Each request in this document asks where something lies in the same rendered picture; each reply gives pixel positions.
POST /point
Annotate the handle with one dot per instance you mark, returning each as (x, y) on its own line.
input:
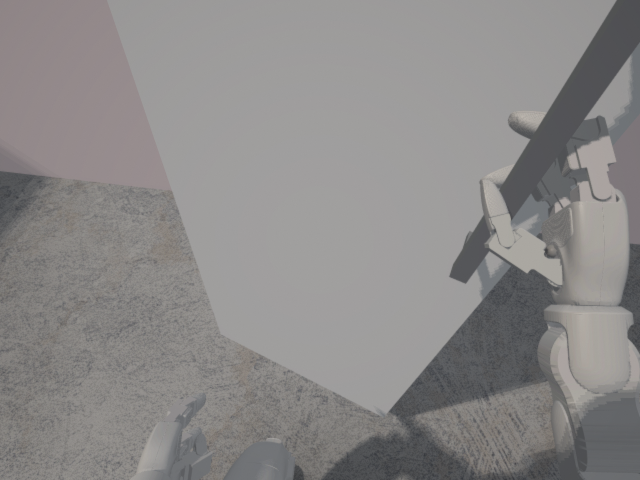
(612, 45)

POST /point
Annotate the robot left thigh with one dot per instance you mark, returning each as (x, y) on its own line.
(263, 461)

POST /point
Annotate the right robot hand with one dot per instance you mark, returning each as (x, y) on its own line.
(588, 225)

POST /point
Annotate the fridge door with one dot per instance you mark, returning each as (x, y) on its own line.
(325, 158)

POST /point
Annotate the left robot hand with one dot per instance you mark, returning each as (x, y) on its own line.
(168, 451)

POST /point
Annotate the right robot forearm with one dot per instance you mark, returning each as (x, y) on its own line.
(593, 370)

